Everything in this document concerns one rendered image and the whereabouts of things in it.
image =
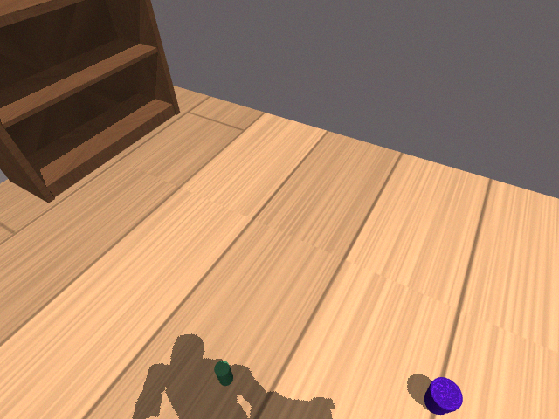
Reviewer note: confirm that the bookshelf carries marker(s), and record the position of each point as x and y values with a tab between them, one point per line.
80	81

